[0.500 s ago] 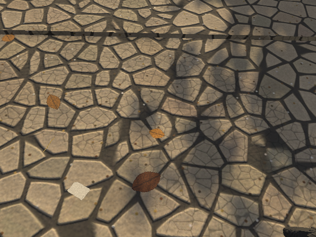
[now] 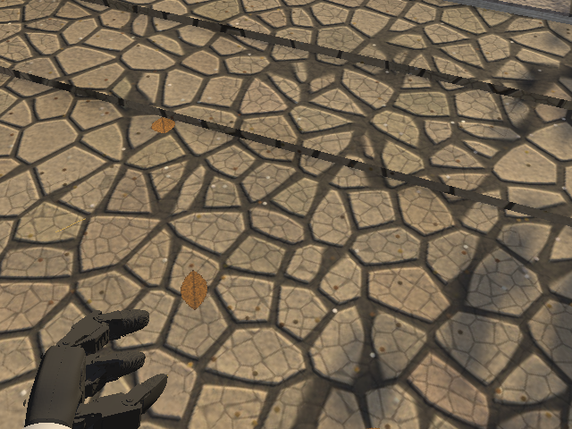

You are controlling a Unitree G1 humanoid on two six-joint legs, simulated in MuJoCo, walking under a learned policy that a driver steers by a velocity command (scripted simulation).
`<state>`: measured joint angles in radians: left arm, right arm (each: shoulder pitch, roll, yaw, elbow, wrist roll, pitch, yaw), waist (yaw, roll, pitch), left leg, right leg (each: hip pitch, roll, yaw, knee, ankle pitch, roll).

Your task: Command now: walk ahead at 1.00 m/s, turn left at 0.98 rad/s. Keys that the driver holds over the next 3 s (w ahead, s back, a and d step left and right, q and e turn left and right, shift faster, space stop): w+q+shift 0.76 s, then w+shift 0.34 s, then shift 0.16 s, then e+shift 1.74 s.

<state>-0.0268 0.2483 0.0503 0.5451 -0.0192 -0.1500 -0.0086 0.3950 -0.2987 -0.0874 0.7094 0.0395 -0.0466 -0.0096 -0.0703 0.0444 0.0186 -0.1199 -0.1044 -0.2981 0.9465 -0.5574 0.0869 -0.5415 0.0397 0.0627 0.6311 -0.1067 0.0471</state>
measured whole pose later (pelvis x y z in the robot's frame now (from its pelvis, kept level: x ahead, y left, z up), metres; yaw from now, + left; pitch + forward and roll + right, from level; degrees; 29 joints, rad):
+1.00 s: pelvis +0.81 +0.24 +0.02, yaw +52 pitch +0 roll -3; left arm 0.25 0.28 0.06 0.69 0.01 -0.11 -0.02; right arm 0.28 -0.29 -0.05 0.73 0.04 -0.06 0.00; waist 0.02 0.03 0.05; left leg -0.40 -0.03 -0.10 1.37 -0.36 0.08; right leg -0.34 0.05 0.01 0.57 -0.23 0.01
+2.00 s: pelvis +1.07 +0.57 +0.04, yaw +22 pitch +4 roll +2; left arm 0.22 0.33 0.09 0.60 -0.01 0.04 0.03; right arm -0.01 -0.31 -0.08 0.73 -0.01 -0.01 -0.02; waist 0.02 0.00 0.07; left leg -0.55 -0.03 -0.06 0.99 -0.39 -0.05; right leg -0.37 0.04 0.09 0.48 -0.17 -0.05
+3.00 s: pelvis +1.10 +0.57 +0.03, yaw -36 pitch +4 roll +2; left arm 0.16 0.35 0.10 0.56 -0.02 0.05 0.03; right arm 0.03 -0.31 -0.08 0.70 0.00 -0.01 0.00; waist 0.01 0.01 0.06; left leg -0.49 -0.07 -0.14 0.73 -0.30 -0.07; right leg -0.35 0.11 0.25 0.54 -0.23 -0.02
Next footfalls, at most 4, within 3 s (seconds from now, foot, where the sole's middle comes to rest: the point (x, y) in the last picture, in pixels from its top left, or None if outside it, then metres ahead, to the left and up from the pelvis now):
0.46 left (212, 411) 0.52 0.16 -0.74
0.86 right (189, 251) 0.97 0.23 -0.74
1.32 left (16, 248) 1.01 0.70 -0.74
1.80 right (93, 199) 1.18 0.52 -0.74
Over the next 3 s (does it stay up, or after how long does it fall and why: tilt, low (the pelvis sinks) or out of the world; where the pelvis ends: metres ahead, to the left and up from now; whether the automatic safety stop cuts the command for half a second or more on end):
stays up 1.10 0.57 0.03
